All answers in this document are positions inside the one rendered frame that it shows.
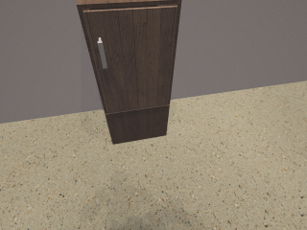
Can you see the handle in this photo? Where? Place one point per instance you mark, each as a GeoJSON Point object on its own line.
{"type": "Point", "coordinates": [102, 53]}

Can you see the cupboard door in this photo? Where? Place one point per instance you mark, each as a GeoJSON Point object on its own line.
{"type": "Point", "coordinates": [138, 45]}

